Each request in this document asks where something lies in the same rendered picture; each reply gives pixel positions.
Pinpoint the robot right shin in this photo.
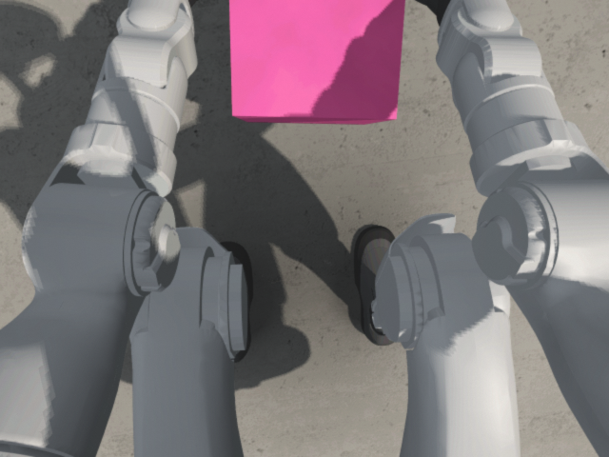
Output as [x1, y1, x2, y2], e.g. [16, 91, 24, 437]
[371, 213, 510, 341]

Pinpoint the robot right upper arm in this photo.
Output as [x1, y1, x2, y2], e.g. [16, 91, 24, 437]
[471, 179, 609, 457]

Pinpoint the carton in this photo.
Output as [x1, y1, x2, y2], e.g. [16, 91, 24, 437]
[229, 0, 405, 125]

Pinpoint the robot right forearm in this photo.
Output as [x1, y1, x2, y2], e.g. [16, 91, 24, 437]
[436, 0, 609, 197]

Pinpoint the right robot hand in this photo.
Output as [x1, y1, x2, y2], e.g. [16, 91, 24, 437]
[416, 0, 451, 26]

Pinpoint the robot left forearm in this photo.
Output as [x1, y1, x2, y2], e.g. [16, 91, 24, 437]
[21, 0, 198, 274]

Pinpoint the robot left upper arm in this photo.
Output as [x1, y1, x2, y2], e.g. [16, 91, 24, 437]
[0, 183, 181, 457]

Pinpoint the left robot foot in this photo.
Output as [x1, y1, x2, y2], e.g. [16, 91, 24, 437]
[220, 242, 253, 363]

